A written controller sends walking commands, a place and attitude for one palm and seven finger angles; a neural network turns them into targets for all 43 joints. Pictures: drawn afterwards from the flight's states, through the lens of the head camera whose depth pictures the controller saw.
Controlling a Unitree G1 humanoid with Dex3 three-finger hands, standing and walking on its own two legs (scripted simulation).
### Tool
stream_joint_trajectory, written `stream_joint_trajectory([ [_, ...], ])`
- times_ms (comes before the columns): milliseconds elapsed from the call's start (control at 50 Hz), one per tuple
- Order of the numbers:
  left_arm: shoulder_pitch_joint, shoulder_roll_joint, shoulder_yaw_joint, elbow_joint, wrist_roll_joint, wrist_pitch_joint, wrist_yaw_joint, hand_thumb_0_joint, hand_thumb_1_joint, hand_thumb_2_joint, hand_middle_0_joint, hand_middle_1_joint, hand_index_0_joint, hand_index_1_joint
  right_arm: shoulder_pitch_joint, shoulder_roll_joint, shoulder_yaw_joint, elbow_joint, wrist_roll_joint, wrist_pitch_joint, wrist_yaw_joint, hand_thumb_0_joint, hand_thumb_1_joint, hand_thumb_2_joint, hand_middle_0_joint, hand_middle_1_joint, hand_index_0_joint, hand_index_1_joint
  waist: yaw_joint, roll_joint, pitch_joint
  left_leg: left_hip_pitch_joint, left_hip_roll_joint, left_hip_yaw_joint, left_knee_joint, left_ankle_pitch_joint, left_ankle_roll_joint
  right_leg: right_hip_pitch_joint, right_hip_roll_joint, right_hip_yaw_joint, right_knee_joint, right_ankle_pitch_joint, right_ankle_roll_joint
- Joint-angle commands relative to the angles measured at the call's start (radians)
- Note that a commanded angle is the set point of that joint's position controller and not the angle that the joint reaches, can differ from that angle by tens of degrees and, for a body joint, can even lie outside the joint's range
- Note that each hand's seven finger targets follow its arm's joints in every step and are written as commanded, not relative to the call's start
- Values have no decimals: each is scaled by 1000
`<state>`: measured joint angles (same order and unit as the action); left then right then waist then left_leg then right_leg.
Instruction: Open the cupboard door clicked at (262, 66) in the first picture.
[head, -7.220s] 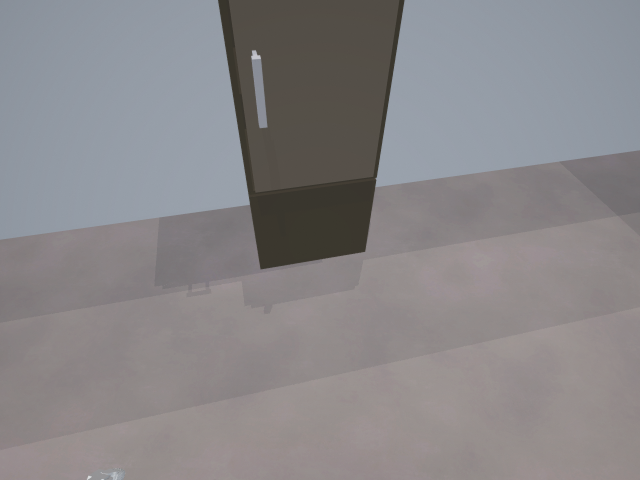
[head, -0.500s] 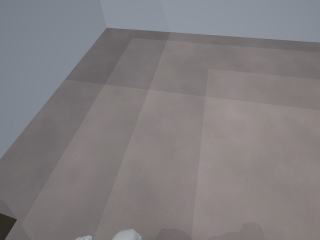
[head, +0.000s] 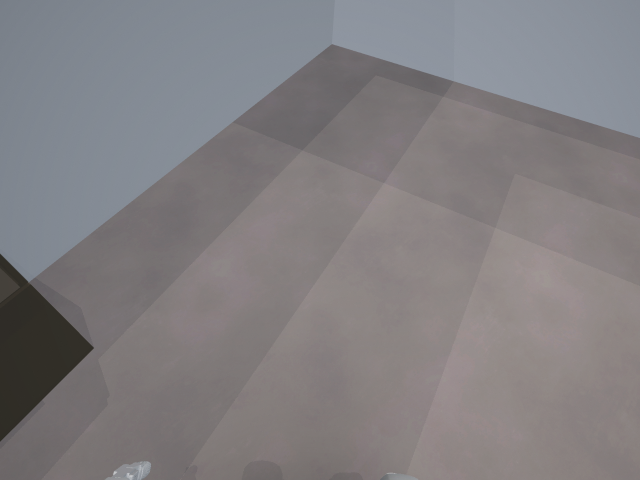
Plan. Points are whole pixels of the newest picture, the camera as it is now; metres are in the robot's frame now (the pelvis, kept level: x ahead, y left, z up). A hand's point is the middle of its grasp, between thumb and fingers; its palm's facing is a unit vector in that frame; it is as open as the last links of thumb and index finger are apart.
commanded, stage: turn to face it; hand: left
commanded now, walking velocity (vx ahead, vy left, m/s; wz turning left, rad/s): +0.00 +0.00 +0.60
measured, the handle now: out of the picture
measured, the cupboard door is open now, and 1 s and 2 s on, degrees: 0 0 0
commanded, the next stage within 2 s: take the last steps up to it in 1.66 s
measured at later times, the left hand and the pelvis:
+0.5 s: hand out of the picture -0.04 +0.20 -0.17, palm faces +0.35 -0.90 -0.26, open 7.4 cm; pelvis -0.03 -0.02 -0.01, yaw +20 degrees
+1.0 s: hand out of the picture -0.05 +0.20 -0.15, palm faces +0.59 -0.75 -0.30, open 7.4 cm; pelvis -0.03 -0.03 -0.01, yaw +37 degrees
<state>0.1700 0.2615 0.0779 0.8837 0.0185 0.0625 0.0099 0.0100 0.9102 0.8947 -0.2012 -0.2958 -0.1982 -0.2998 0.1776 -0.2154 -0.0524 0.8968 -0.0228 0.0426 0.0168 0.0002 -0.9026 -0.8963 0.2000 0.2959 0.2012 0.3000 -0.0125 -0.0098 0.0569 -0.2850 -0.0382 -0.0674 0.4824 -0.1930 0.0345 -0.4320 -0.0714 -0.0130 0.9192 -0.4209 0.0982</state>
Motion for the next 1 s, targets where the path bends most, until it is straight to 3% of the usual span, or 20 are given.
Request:
stream_joint_trajectory([
  [0, -15, 59, 6, -104, -12, -40, 12, 0, 900, 900, -200, -300, -200, -300, 22, -226, -72, -67, -3, -15, -17, 0, -900, -900, 200, 300, 200, 300, -19, 189, -112, 98, 238, -327, -113, 261, 140, 38, 38, 6, -151, -21, -17],
  [60, 86, 79, 11, -87, -15, -53, 17, 0, 900, 900, -200, -300, -200, -300, -19, -212, -76, -82, 5, -9, -13, 0, -900, -900, 200, 300, 200, 300, 34, 150, -129, -36, 177, -324, -35, 212, 87, 264, 55, -9, -432, 146, -30],
  [80, 124, 116, 21, -83, -9, -63, 22, 0, 900, 900, -200, -300, -200, -300, -11, -169, -71, -89, 12, -9, -9, 0, -900, -900, 200, 300, 200, 300, 53, 44, -146, -157, 117, -279, 58, 71, 32, 407, -34, 68, -590, 173, -53],
  [100, 126, 216, 40, -89, 9, -72, 30, 0, 900, 900, -200, -300, -200, -300, 14, -94, -59, -111, 19, -11, -5, 0, -900, -900, 200, 300, 200, 300, 52, -270, -133, -363, -42, -57, 305, -260, -64, 500, -332, 370, -692, 146, -163],
  [120, 91, 231, 29, -110, 4, -59, 29, 0, 900, 900, -200, -300, -200, -300, -3, -134, -68, -122, 1, -8, -5, 0, -900, -900, 200, 300, 200, 300, 50, -222, -108, -338, -23, -28, 515, -387, -72, 333, -440, 378, -688, 176, -244],
  [220, -44, 106, 2, -124, 3, -70, 27, 0, 900, 900, -200, -300, -200, -300, 40, -118, -64, -44, -2, 21, 20, 0, -900, -900, 200, 300, 200, 300, -20, -151, 7, -294, 56, 35, 748, -166, -98, 185, -240, 59, -640, 245, -192],
  [360, 85, 168, 21, -61, 15, -61, 23, 0, 900, 900, -200, -300, -200, -300, -82, -92, -43, -71, 10, 13, 23, 0, -900, -900, 200, 300, 200, 300, 58, -203, -32, -194, 59, 136, 396, -269, -109, 311, -289, -25, -570, 441, -218],
  [460, 88, 182, 34, -43, 6, -48, 17, 0, 900, 900, -200, -300, -200, -300, 3, -113, -37, -59, 12, -12, 14, 0, -900, -900, 200, 300, 200, 300, 21, -184, -124, 9, 43, 177, 30, -114, -80, 330, -281, -126, -367, 568, -149],
  [480, 94, 166, 33, -50, -4, -41, 13, 0, 900, 900, -200, -300, -200, -300, 51, -160, -50, -48, 9, -20, 13, 0, -900, -900, 200, 300, 200, 300, -8, -80, -155, 175, 80, 130, -81, 37, -62, 204, -256, -158, -240, 471, -99],
  [500, 98, 101, 24, -86, -11, -37, 5, 0, 900, 900, -200, -300, -200, -300, 101, -278, -78, -50, 2, -31, 7, 0, -900, -900, 200, 300, 200, 300, -39, 226, -185, 355, 345, -221, -118, 356, 54, -85, -125, -195, -17, 40, -16],
  [520, 15, 71, 2, -128, -2, -35, 5, 0, 900, 900, -200, -300, -200, -300, 173, -339, -91, -26, 7, -23, 1, 0, -900, -900, 200, 300, 200, 300, -80, 303, -178, 335, 478, -331, -117, 577, 172, -190, -72, -115, 144, -272, -2],
  [560, -69, 80, 10, -118, -4, -28, 13, 0, 900, 900, -200, -300, -200, -300, 133, -284, -79, -22, 2, -27, -21, 0, -900, -900, 200, 300, 200, 300, -74, 265, -127, 196, 392, -289, -132, 327, 169, -201, -76, -8, 255, -151, -12],
  [640, 14, 84, 14, -62, -3, -28, -1, 0, 900, 900, -200, -300, -200, -300, -16, -216, -53, -64, 0, -31, -23, 0, -900, -900, 200, 300, 200, 300, -3, 182, -72, 117, 261, -150, -144, 286, 113, -114, -49, -10, 178, 4, -6],
  [760, -18, 71, 6, -93, -8, -35, 4, 0, 900, 900, -200, -300, -200, -300, 20, -231, -63, -58, -1, -20, -19, 0, -900, -900, 200, 300, 200, 300, -26, 179, -106, 155, 257, -249, -119, 288, 139, -50, 6, -6, -31, -23, -7],
  [860, 62, 77, 7, -90, -14, -52, 12, 0, 900, 900, -200, -300, -200, -300, -25, -222, -71, -79, 2, -11, -15, 0, -900, -900, 200, 300, 200, 300, 16, 171, -118, 20, 199, -294, -34, 318, 100, 196, 58, -29, -339, 104, -25],
  [880, 107, 90, 12, -85, -13, -60, 15, 0, 900, 900, -200, -300, -200, -300, -39, -207, -69, -87, 6, -11, -13, 0, -900, -900, 200, 300, 200, 300, 46, 138, -124, -52, 167, -279, 17, 244, 67, 300, 35, -18, -476, 185, -30],
  [900, 137, 156, 25, -82, -1, -70, 23, 0, 900, 900, -200, -300, -200, -300, -24, -151, -62, -97, 16, -11, -8, 0, -900, -900, 200, 300, 200, 300, 58, -40, -139, -206, 77, -195, 169, 33, 2, 437, -130, 142, -611, 169, -75],
  [920, 134, 237, 38, -93, 12, -72, 26, 0, 900, 900, -200, -300, -200, -300, -19, -97, -52, -128, 14, -12, -4, 0, -900, -900, 200, 300, 200, 300, 62, -285, -115, -356, -63, -2, 414, -367, -75, 443, -399, 395, -669, 258, -199],
  [940, 115, 217, 35, -100, 2, -70, 29, 0, 900, 900, -200, -300, -200, -300, -30, -154, -67, -118, 0, -4, -6, 0, -900, -900, 200, 300, 200, 300, 59, -250, -113, -321, -2, -54, 585, -393, -65, 324, -425, 374, -671, 256, -250],
  [980, 7, 154, 19, -118, 1, -65, 29, 0, 900, 900, -200, -300, -200, -300, -25, -147, -70, -83, -1, 13, 5, 0, -900, -900, 200, 300, 200, 300, 8, -141, -32, -304, 38, -29, 747, -274, -72, 220, -324, 228, -650, 222, -235],
])
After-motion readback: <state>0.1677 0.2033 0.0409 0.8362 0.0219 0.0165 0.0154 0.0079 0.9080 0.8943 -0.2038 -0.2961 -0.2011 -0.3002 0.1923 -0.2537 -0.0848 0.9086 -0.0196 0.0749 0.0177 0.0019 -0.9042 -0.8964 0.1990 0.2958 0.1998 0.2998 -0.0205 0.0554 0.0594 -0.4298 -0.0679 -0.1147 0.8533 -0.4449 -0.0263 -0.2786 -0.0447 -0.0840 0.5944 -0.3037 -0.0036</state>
